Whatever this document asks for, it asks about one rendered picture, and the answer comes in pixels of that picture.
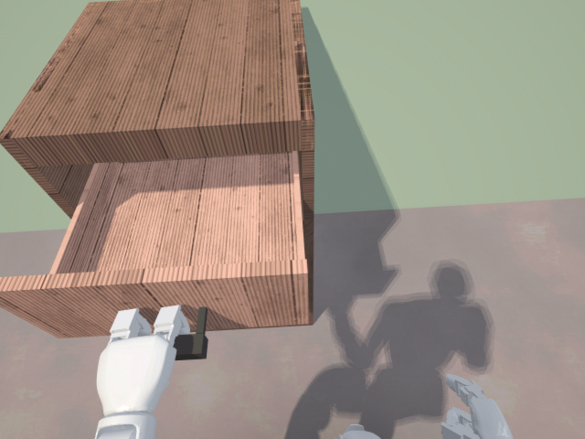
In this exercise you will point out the cabinet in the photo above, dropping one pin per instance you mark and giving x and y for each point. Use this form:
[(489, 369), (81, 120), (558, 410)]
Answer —
[(157, 79)]

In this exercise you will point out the robot left hand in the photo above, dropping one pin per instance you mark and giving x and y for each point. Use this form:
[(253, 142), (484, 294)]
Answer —
[(133, 372)]

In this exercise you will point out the left robot forearm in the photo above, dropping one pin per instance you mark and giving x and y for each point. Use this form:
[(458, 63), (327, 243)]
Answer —
[(127, 425)]

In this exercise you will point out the handle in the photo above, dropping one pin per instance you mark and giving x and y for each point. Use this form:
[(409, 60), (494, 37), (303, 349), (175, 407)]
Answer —
[(193, 346)]

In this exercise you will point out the robot right hand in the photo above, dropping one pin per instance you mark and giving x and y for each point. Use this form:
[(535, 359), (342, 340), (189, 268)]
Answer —
[(486, 421)]

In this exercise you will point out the right robot shin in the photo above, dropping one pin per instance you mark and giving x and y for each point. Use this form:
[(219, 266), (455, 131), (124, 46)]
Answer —
[(354, 427)]

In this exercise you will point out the drawer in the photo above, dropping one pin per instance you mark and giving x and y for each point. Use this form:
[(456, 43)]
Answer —
[(223, 232)]

